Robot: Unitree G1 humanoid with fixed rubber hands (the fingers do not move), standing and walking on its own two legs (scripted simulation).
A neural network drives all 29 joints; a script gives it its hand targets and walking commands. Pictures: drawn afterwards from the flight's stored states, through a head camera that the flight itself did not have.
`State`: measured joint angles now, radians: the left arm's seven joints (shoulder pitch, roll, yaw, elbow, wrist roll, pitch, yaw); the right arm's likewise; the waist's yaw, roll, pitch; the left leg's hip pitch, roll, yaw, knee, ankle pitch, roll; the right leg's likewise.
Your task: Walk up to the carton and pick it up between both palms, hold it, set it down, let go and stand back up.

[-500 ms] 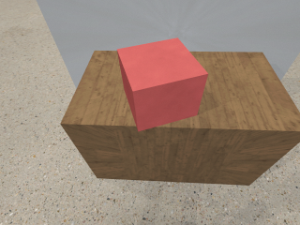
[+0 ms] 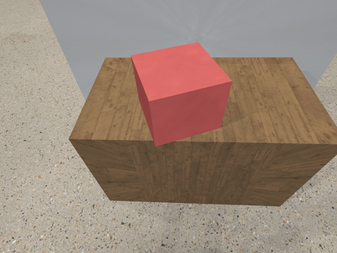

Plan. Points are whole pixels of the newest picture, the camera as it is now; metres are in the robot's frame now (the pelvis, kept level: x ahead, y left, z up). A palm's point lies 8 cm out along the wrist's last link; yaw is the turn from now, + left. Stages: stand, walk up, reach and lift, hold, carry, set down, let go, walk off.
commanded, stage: walk up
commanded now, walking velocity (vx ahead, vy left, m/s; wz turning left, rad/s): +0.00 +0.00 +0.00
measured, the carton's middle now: (177, 92) +0.65 +0.01 -0.03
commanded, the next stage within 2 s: none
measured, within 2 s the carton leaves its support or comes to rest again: neither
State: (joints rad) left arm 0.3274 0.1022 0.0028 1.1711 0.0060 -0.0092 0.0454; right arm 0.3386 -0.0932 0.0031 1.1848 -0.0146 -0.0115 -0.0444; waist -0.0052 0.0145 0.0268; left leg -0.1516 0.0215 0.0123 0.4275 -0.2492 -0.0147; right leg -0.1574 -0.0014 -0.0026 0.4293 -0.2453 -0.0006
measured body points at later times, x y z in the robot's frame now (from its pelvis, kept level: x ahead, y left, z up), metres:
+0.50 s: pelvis +0.03 -0.05 -0.02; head +0.03 -0.07 +0.43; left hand +0.04 +0.21 -0.15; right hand -0.05 -0.28 -0.18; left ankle -0.01 +0.12 -0.74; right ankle +0.07 -0.15 -0.75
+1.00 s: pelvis +0.22 -0.05 -0.03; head +0.24 -0.05 +0.42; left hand +0.09 +0.18 -0.16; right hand +0.31 -0.29 -0.17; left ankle +0.29 +0.05 -0.75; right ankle +0.07 -0.15 -0.73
